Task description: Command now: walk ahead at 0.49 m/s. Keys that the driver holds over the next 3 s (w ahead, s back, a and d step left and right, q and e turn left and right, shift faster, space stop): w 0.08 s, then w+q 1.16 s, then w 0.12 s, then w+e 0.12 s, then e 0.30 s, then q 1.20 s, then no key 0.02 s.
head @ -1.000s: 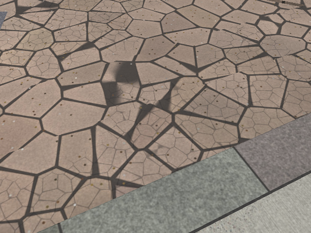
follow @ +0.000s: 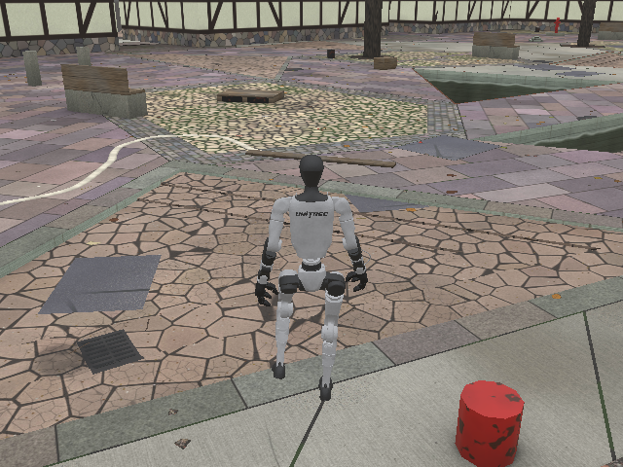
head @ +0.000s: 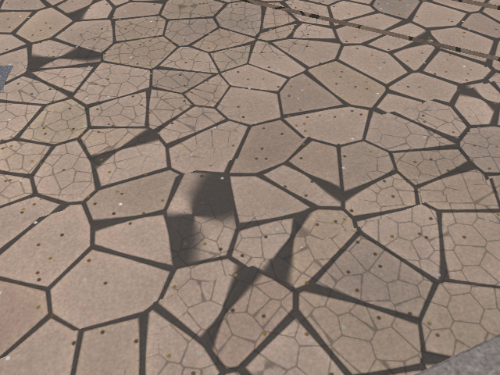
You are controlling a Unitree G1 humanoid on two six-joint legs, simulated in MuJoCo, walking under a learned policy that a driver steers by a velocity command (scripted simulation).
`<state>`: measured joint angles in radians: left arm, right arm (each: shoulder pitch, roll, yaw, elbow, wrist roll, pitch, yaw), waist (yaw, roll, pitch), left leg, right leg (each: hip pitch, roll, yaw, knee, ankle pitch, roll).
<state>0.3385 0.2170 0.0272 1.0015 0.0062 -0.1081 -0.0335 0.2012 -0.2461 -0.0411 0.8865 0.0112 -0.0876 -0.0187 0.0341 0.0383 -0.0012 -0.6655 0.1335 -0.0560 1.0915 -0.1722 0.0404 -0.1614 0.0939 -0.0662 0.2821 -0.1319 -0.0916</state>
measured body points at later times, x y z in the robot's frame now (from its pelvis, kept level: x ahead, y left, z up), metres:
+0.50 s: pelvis +0.29 +0.10 -0.01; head +0.32 +0.12 +0.43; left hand +0.35 +0.38 -0.14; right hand +0.41 -0.14 -0.14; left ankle +0.31 +0.18 -0.75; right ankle +0.25 -0.07 -0.66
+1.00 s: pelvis +0.59 +0.12 -0.05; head +0.61 +0.14 +0.40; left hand +0.58 +0.40 -0.17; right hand +0.78 -0.09 -0.17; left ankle +0.51 +0.24 -0.70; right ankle +0.66 +0.04 -0.79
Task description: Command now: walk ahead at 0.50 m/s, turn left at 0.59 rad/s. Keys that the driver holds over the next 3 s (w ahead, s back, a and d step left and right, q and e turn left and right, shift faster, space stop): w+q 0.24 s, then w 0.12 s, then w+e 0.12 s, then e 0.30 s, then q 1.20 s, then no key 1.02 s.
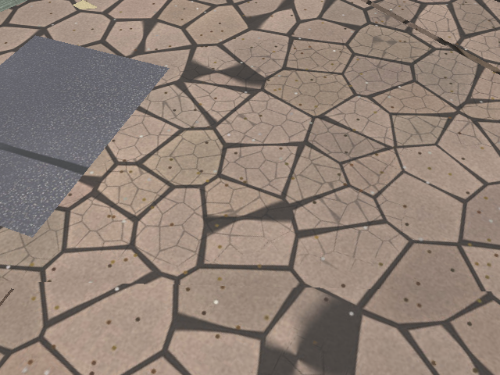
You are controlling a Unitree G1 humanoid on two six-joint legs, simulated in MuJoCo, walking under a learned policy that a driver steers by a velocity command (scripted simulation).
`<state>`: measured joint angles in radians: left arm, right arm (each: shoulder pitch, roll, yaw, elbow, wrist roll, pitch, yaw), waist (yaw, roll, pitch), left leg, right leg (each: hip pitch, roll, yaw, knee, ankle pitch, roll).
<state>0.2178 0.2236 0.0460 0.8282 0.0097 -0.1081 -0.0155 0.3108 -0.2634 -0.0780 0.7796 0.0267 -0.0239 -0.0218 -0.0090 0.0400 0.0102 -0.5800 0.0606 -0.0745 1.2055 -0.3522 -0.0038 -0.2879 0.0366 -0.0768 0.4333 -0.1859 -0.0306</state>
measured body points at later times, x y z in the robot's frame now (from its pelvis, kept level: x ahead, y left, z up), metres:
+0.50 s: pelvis +0.24 +0.10 +0.01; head +0.26 +0.12 +0.45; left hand +0.27 +0.40 -0.12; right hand +0.42 -0.13 -0.09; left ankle +0.23 +0.18 -0.74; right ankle +0.26 -0.07 -0.65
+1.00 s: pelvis +0.43 +0.13 -0.04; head +0.47 +0.12 +0.41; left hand +0.55 +0.39 -0.15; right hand +0.56 -0.13 -0.17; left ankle +0.42 +0.28 -0.73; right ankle +0.54 +0.05 -0.76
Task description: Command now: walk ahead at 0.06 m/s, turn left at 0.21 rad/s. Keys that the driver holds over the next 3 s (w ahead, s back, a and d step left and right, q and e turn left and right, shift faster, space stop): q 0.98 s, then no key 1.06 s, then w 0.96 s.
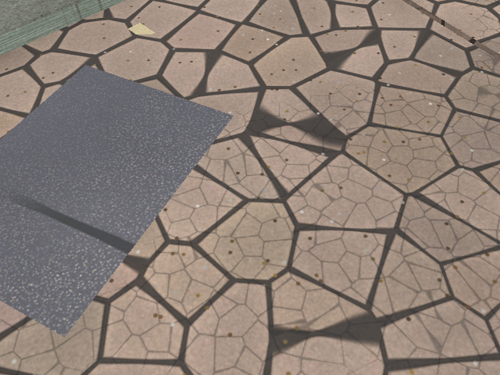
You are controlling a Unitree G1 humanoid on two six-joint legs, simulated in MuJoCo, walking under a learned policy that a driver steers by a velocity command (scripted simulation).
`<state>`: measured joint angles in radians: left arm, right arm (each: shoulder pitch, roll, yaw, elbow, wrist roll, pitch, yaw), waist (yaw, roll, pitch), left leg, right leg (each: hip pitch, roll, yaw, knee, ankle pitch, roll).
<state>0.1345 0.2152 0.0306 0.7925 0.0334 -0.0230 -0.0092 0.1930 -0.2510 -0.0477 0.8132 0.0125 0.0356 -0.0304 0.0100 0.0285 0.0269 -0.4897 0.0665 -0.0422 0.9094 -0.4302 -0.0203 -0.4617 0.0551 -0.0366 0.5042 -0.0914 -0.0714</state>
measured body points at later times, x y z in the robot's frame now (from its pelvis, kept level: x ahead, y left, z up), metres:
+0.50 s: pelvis +0.03 +0.03 +0.01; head +0.07 +0.04 +0.46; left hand +0.15 +0.33 -0.09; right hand +0.21 -0.23 -0.09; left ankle +0.02 +0.15 -0.73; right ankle +0.07 -0.09 -0.72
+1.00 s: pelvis +0.02 +0.07 +0.00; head +0.05 +0.11 +0.45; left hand -0.04 +0.39 -0.12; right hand +0.32 -0.07 -0.07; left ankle -0.02 +0.16 -0.73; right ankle +0.06 -0.09 -0.68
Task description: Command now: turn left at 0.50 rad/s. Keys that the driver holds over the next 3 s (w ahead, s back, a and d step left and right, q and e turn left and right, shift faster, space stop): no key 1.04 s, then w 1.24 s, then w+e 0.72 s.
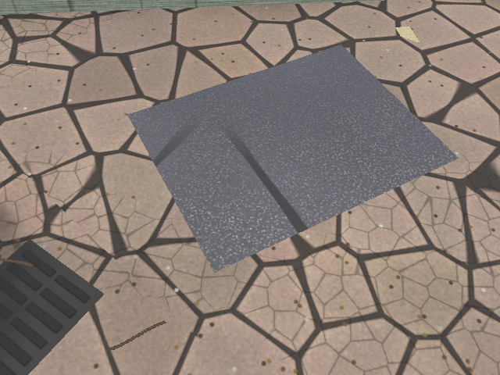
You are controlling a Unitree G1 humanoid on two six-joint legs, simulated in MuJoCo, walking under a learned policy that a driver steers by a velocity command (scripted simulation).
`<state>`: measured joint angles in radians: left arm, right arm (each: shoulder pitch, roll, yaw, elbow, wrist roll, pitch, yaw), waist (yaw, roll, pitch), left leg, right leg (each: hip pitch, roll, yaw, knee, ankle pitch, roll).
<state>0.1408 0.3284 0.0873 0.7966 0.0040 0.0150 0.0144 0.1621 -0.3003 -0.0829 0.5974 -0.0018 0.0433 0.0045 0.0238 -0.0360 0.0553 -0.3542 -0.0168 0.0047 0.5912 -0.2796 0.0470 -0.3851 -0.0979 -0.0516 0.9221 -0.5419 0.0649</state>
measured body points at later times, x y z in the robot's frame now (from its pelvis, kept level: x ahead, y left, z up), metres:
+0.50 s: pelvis +0.02 +0.00 +0.01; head +0.04 -0.01 +0.46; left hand +0.13 +0.27 -0.10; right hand +0.19 -0.24 -0.11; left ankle +0.02 +0.10 -0.73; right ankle +0.03 -0.13 -0.73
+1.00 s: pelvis +0.03 -0.02 +0.01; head +0.04 -0.02 +0.46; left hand +0.12 +0.25 -0.12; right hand +0.16 -0.27 -0.12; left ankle +0.02 +0.10 -0.73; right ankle +0.03 -0.13 -0.73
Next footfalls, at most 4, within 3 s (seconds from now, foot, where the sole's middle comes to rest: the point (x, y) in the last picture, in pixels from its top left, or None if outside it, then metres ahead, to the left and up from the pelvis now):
0.36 right None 0.07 -0.13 -0.77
1.80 right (285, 354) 0.49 -0.08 -0.79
2.34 left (206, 247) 0.80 0.15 -0.79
2.88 right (294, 183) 1.06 -0.12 -0.79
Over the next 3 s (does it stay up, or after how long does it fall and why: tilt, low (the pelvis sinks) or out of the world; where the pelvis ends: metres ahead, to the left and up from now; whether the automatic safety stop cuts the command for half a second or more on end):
stays up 0.99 -0.04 -0.02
